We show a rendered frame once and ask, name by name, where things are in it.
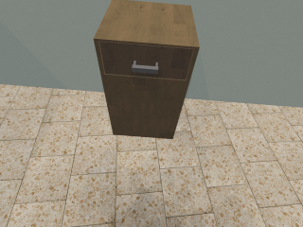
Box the drawer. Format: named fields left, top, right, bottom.
left=99, top=41, right=193, bottom=80

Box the handle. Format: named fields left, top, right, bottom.
left=132, top=61, right=159, bottom=74

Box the cabinet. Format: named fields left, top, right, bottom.
left=94, top=0, right=200, bottom=139

